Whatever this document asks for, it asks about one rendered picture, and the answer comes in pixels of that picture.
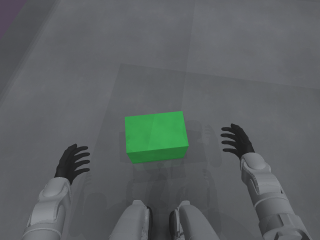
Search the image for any robot left shin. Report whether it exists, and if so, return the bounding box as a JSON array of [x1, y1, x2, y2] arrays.
[[132, 200, 148, 240]]

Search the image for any carton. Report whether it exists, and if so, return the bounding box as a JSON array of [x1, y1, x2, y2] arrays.
[[125, 111, 189, 164]]

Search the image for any right robot hand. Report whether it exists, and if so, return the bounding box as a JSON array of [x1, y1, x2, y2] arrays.
[[220, 123, 255, 160]]

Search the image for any left robot hand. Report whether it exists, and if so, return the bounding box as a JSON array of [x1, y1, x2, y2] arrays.
[[54, 143, 90, 186]]

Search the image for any robot right forearm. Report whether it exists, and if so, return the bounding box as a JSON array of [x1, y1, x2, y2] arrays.
[[240, 152, 313, 240]]

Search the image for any robot right thigh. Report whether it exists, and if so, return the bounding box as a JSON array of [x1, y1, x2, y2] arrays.
[[174, 205, 220, 240]]

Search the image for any robot left forearm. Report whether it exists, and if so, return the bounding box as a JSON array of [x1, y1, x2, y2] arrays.
[[22, 177, 72, 240]]

